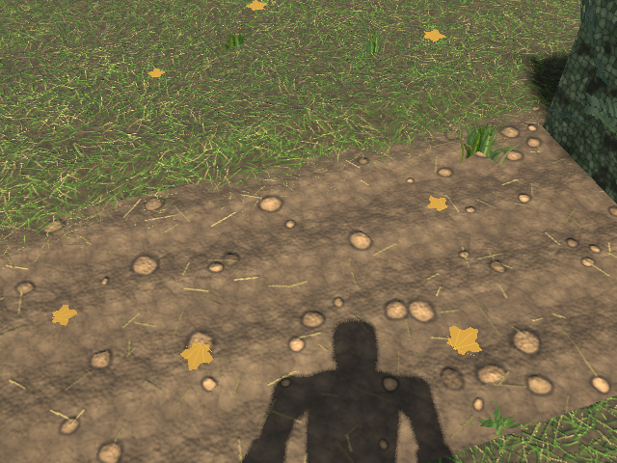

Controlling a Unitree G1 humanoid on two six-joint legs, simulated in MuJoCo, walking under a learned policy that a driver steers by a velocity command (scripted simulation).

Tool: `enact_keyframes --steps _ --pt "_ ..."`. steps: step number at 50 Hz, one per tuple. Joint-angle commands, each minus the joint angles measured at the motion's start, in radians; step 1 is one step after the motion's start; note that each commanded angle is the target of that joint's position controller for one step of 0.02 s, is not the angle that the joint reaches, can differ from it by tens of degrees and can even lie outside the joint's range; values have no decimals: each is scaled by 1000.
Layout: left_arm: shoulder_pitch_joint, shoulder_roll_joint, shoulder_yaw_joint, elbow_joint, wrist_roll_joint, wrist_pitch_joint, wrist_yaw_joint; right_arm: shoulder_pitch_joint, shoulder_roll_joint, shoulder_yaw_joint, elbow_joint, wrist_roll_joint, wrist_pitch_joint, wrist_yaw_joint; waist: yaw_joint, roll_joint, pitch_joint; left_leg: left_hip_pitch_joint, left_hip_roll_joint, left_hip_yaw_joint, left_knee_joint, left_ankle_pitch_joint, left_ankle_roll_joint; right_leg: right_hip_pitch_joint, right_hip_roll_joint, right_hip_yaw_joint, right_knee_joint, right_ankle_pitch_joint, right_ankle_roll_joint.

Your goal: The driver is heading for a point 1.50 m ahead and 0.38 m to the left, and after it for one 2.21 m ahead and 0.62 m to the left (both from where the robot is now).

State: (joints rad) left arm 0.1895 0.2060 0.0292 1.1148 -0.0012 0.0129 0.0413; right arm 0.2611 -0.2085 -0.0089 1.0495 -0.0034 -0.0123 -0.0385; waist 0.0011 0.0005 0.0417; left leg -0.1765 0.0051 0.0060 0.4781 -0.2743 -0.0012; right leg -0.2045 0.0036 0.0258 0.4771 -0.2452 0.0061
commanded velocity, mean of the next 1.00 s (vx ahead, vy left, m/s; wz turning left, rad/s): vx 0.35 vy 0.00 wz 0.00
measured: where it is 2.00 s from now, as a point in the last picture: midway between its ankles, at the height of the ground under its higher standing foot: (307, 296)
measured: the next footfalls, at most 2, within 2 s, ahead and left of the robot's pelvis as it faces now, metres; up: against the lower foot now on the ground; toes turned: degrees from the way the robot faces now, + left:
left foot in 0.76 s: +0.43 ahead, +0.11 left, +0.00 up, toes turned +2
right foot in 1.30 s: +0.75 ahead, -0.12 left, +0.00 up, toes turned +1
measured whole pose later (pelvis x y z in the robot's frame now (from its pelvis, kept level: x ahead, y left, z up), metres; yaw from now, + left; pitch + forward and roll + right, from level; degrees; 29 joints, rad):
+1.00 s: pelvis +0.38 +0.04 +0.01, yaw +0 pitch +0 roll +1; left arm 0.20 0.26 0.06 0.94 -0.02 -0.09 0.02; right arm 0.29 -0.24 -0.04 0.99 0.00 -0.10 0.04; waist -0.03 -0.04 0.02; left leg -0.17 -0.08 0.07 0.30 -0.14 0.09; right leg -0.63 -0.13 0.04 1.09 -0.21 -0.04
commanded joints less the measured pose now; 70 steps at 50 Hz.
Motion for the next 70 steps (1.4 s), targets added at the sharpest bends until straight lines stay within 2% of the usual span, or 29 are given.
enact_keyframes --steps 1,3,7,11,14,16,17,18,19,20,24,28,33,36,38,39,40,41,43,46,50,59,62,64,65,66,67,68,70 --pt "27 98 12 -17 0 -6 3 49 -97 -16 -17 0 -6 -3 1 1 4 -52 21 -20 -94 104 14 15 -21 18 -74 124 -22" --pt "33 96 11 -13 0 -7 4 55 -94 -15 -12 1 -6 -3 1 1 5 -54 21 -21 -94 103 15 13 -20 17 -74 122 -21" --pt "52 105 16 -13 -12 -13 7 75 -128 -30 -12 16 -2 -12 -4 30 77 -132 31 -70 -118 -456 80 -116 21 -17 -14 -403 -60" --pt "9 38 3 -54 -19 -76 -21 164 -197 -61 -2 32 -39 0 -32 183 99 -57 278 -426 -286 -565 223 -253 14 -69 239 -184 -61" --pt "75 32 4 -43 -32 -98 -36 53 -186 -59 -51 37 -47 11 42 160 122 -184 265 -370 -279 -469 200 -96 -11 -68 112 -202 -109" --pt "243 78 25 26 -24 -100 -32 -33 -155 -52 -92 42 -48 17 106 63 92 -335 122 -173 -78 -253 116 198 -18 -9 -59 -75 -106" --pt "388 170 52 57 -24 -103 -29 -58 -86 -35 -118 35 -61 21 145 -176 34 -481 -2 11 264 -124 48 348 -197 297 -201 -214 -178" --pt "474 250 65 60 -17 -116 -42 -77 -74 -31 -156 36 -82 17 160 -314 10 -635 -56 6 529 -267 35 403 -383 659 -320 -249 -301" --pt "392 173 40 37 -3 -131 -43 -74 -108 -40 -153 51 -95 23 105 -159 56 -714 8 -78 702 -247 54 376 -403 652 -304 -226 -310" --pt "328 123 27 8 -5 -140 -45 -50 -103 -39 -141 57 -104 35 72 -104 72 -750 45 -96 751 -149 77 367 -359 534 -298 -177 -275" --pt "293 62 -3 -21 -1 -116 -48 -94 -106 -55 -146 30 -108 59 40 -83 57 -681 113 -24 617 69 63 302 -230 201 -326 210 -178" --pt "294 122 0 -48 6 -100 -21 -281 -42 -25 -225 26 -94 68 64 -70 100 -551 76 44 307 220 14 140 -178 75 -379 282 -181" --pt "345 163 18 -37 -19 -104 -14 -388 -88 -24 -283 38 -91 82 56 -98 125 -437 41 40 88 291 50 200 -234 46 -392 322 -173" --pt "310 190 34 -50 -9 -89 -16 -269 -152 -55 -266 34 -95 85 -36 -129 6 -254 -15 62 76 228 103 306 -255 11 -196 759 -136" --pt "278 173 26 -76 8 -74 -20 59 -230 -98 -173 39 -85 70 -191 -113 -193 209 16 9 100 199 166 112 -184 -35 227 780 -84" --pt "388 47 -6 -96 11 -88 -32 195 -322 -120 -143 7 -78 63 -147 131 -367 587 289 -445 36 -27 312 -266 -22 -60 643 305 -26" --pt "393 21 -16 -80 -8 -120 -42 187 -276 -100 -135 7 -76 69 -133 244 -459 612 397 -815 -193 -149 369 -400 65 81 872 -285 -26" --pt "294 109 9 -117 -38 -143 -47 83 -215 -81 -144 17 -84 72 -111 194 -276 464 359 -708 -226 -182 310 -502 -2 111 951 -252 -51" --pt "166 139 22 -153 -43 -151 -33 -85 -146 -60 -174 8 -99 81 -42 32 -89 123 287 -411 -269 20 249 -453 -105 58 858 -81 -71" --pt "215 85 30 -144 -22 -108 -20 -111 -104 -47 -153 -3 -110 89 32 70 -50 -72 208 -232 -341 134 235 -316 -159 55 733 -17 -69" --pt "67 110 42 -210 -5 -95 -15 -24 -161 -57 -116 -2 -111 60 18 43 17 -65 203 -168 -395 193 256 -461 -179 38 540 132 -27" --pt "-257 87 22 -317 -17 -119 -58 166 -188 -63 -59 22 -80 32 -86 33 58 138 208 -90 -344 258 207 -463 -100 -18 78 342 -19" --pt "-260 121 30 -342 -19 -133 -73 175 -203 -72 -54 26 -61 26 -54 51 46 225 251 -142 -258 336 191 -421 -77 -3 9 231 -42" --pt "-123 172 54 -312 -19 -142 -71 131 -218 -77 -72 24 -52 26 34 77 -38 209 223 -134 -106 569 164 -195 -29 -40 -27 181 -71" --pt "57 230 81 -263 -15 -145 -63 120 -188 -65 -86 15 -52 28 111 67 -164 110 160 -95 101 593 132 78 -52 -22 4 204 -108" --pt "236 314 103 -235 6 -143 -51 136 -126 -45 -122 1 -56 29 150 -62 -338 -157 58 -30 448 310 81 425 -275 236 19 150 -185" --pt "264 335 103 -219 9 -135 -57 253 -21 -16 -120 21 -77 34 90 -325 -465 -455 -70 -66 719 -307 44 647 -456 654 -113 5 -299" --pt "223 221 74 -234 4 -135 -56 189 -150 -48 -113 48 -88 32 112 -207 -372 -541 -8 -160 824 -292 51 572 -414 612 -151 -59 -255" --pt "67 159 53 -258 3 -137 -54 73 -171 -63 -141 51 -91 24 66 -77 -167 -536 83 -117 792 -108 56 292 -350 332 -203 81 -188"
